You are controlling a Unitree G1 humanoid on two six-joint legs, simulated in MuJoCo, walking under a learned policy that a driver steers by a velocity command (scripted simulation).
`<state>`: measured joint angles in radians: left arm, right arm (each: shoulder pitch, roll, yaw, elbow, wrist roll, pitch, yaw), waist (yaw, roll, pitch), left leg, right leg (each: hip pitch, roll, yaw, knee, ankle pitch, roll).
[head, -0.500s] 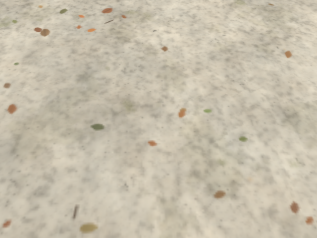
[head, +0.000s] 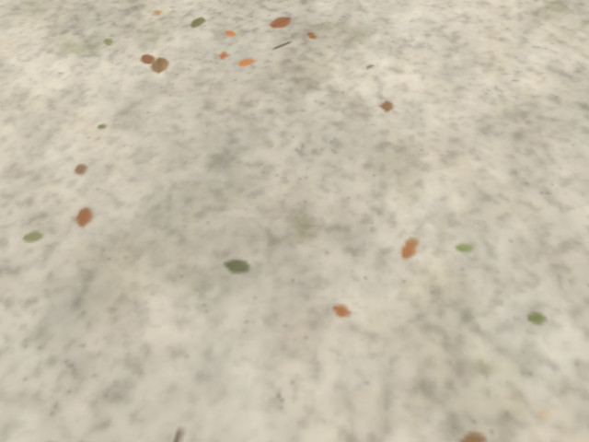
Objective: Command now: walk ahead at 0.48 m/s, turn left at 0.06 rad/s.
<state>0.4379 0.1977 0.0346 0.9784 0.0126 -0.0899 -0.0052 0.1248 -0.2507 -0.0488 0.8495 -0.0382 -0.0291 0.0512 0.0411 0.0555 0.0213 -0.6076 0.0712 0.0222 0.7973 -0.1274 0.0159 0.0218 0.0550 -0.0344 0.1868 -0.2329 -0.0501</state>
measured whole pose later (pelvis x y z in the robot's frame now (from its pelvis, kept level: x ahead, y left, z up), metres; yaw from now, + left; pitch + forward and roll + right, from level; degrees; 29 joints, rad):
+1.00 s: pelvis +0.55 +0.00 +0.00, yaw +0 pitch -1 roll -1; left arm 0.38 0.21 0.05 1.03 0.01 -0.09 -0.01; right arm 0.18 -0.23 -0.05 0.94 -0.04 -0.04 0.03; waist 0.01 0.04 0.04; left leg -0.60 0.11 0.00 0.97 -0.16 0.03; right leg -0.07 0.08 -0.10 0.25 -0.18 -0.10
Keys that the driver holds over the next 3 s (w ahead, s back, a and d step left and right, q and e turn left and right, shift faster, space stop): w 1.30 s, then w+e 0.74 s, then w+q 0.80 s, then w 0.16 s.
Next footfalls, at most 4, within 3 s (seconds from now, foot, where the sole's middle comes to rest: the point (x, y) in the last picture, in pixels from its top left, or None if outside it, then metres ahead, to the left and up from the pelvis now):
0.16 left None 0.26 0.11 -0.78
0.72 right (358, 406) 0.57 -0.06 -0.78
1.26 left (286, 293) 0.87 0.12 -0.78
1.82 right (353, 217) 1.13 -0.06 -0.78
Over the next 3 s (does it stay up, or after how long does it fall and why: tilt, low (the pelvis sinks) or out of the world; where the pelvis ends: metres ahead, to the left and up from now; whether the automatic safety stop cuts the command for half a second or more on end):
stays up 1.64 -0.17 -0.01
